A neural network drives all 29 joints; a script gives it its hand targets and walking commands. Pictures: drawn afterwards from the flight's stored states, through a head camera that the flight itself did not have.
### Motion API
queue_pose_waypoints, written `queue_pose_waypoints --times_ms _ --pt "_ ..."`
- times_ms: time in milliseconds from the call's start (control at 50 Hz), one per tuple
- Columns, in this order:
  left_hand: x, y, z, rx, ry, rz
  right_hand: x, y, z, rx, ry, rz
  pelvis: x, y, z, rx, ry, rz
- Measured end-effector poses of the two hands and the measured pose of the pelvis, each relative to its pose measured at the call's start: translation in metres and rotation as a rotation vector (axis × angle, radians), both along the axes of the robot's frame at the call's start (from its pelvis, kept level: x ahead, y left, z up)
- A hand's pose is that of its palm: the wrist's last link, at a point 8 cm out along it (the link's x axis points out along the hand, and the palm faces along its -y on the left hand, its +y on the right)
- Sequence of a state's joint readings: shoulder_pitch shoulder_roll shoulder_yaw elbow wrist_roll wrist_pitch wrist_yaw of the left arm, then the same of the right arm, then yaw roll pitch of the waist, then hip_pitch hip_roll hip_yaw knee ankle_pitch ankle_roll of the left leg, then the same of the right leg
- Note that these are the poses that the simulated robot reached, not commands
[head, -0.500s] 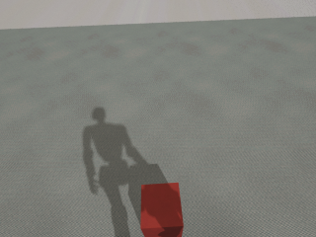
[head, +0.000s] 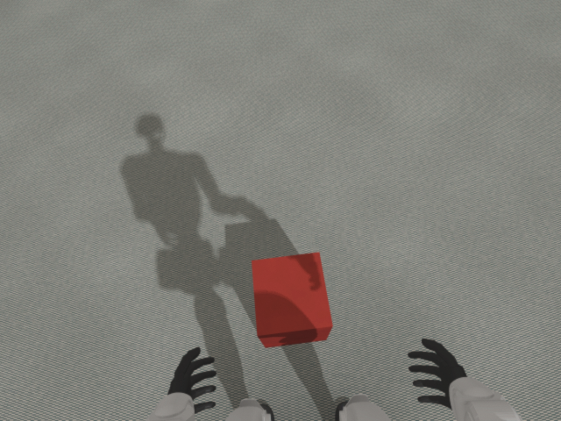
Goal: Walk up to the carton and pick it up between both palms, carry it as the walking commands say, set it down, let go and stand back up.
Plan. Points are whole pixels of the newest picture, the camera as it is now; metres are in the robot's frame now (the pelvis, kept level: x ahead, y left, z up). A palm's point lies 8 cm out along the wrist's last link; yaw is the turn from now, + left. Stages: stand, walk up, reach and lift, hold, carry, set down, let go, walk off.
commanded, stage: reach and lift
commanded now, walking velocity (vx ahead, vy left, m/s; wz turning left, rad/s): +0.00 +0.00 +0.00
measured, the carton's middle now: (290, 302) +0.43 +0.02 -0.61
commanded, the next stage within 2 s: none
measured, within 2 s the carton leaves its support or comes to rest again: neither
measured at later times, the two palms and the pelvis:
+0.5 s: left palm (188, 330) +0.28 +0.19 -0.14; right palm (416, 307) +0.30 -0.20 -0.15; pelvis -0.05 +0.00 -0.05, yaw +0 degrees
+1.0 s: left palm (193, 257) +0.42 +0.20 -0.16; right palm (388, 237) +0.44 -0.18 -0.16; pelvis -0.03 +0.00 -0.07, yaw +1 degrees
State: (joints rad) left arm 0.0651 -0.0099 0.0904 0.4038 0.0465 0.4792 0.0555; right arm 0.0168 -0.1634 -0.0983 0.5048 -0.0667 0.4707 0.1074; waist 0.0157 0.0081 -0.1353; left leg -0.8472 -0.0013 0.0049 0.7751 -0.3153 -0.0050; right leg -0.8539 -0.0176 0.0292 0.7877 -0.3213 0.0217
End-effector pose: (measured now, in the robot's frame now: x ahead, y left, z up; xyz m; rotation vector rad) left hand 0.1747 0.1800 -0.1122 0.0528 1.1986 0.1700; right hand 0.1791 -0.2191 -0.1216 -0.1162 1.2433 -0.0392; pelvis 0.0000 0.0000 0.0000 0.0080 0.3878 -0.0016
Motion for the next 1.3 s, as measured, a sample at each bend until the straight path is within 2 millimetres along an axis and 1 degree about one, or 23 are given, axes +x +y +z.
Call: queue_pose_waypoints --times_ms 80,160,220,300,340,380,420,500,600,680,800,860,980,1040,1140,1200,1300 --pt "0.006 0.004 -0.007 -0.011 -0.050 -0.007 0.011 -0.004 0.001 -0.017 -0.073 0.014 -0.016 0.004 -0.011 -0.004 -0.013 0.000" --pt "0.018 0.005 -0.008 -0.005 -0.087 -0.014 0.013 0.001 -0.006 -0.005 -0.073 0.019 -0.029 0.006 -0.020 -0.005 -0.049 0.007" --pt "0.029 0.002 -0.009 -0.005 -0.103 -0.015 0.021 0.006 -0.011 0.016 -0.090 0.012 -0.037 0.008 -0.024 -0.006 -0.069 0.010" --pt "0.041 0.001 -0.011 0.021 -0.120 0.001 0.046 0.011 -0.016 0.023 -0.146 0.009 -0.043 0.009 -0.031 0.001 -0.066 0.004" --pt "0.050 0.004 -0.013 0.041 -0.135 0.007 0.063 0.012 -0.018 0.024 -0.181 0.008 -0.046 0.008 -0.035 0.006 -0.065 0.001" --pt "0.061 0.005 -0.016 0.043 -0.148 0.018 0.081 0.015 -0.021 0.025 -0.205 0.015 -0.050 0.006 -0.039 0.009 -0.056 -0.001" --pt "0.078 0.006 -0.016 0.044 -0.186 0.016 0.098 0.019 -0.023 0.027 -0.226 0.018 -0.052 0.004 -0.043 0.009 -0.033 0.001" --pt "0.105 0.007 -0.024 0.026 -0.236 0.022 0.124 0.023 -0.024 -0.012 -0.272 0.030 -0.051 -0.004 -0.051 0.011 0.039 0.003" --pt "0.126 0.012 -0.037 0.001 -0.305 0.020 0.145 0.030 -0.028 -0.025 -0.339 0.017 -0.048 -0.010 -0.056 0.003 0.114 0.011" --pt "0.144 0.022 -0.048 0.020 -0.326 0.021 0.167 0.039 -0.033 -0.017 -0.390 0.010 -0.047 -0.012 -0.061 -0.005 0.168 0.016" --pt "0.185 0.029 -0.049 0.036 -0.423 0.019 0.207 0.048 -0.038 -0.006 -0.476 -0.005 -0.042 -0.010 -0.066 -0.014 0.265 0.026" --pt "0.206 0.029 -0.045 0.043 -0.462 0.011 0.227 0.047 -0.038 0.006 -0.513 -0.010 -0.039 -0.007 -0.068 -0.016 0.308 0.027" --pt "0.240 0.020 -0.048 0.027 -0.519 0.000 0.258 0.041 -0.039 0.010 -0.569 -0.007 -0.033 -0.003 -0.070 -0.007 0.373 0.019" --pt "0.252 0.017 -0.056 0.024 -0.541 -0.017 0.268 0.040 -0.046 0.008 -0.588 -0.001 -0.031 -0.001 -0.072 -0.005 0.411 0.015" --pt "0.262 0.021 -0.069 0.020 -0.570 -0.013 0.275 0.043 -0.061 0.006 -0.605 0.003 -0.031 0.002 -0.079 -0.007 0.455 0.011" --pt "0.260 0.025 -0.077 0.016 -0.574 -0.006 0.276 0.048 -0.069 0.015 -0.626 0.007 -0.032 0.003 -0.083 -0.007 0.484 0.007" --pt "0.253 0.029 -0.090 0.036 -0.567 -0.017 0.268 0.053 -0.088 0.037 -0.608 -0.004 -0.038 0.006 -0.094 -0.016 0.510 0.014"
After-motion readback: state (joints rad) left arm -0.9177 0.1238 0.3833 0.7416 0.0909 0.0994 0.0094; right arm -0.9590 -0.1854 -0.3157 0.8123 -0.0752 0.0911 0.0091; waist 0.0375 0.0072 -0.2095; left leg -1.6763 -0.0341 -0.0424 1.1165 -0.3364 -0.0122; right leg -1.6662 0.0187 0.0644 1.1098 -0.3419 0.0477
